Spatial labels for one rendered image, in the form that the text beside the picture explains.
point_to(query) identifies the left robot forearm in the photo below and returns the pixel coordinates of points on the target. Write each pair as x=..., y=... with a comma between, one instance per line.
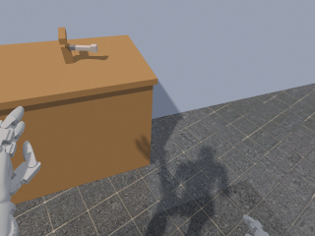
x=8, y=223

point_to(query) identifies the robot left hand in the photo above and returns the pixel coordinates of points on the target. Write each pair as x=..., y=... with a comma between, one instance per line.
x=10, y=131

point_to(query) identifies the robot right hand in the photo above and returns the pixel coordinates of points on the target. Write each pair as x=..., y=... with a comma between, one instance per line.
x=255, y=226

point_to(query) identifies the counter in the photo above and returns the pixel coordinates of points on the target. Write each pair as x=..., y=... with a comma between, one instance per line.
x=88, y=115

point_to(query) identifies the tap lever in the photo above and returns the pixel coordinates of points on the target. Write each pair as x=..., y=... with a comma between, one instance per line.
x=92, y=48

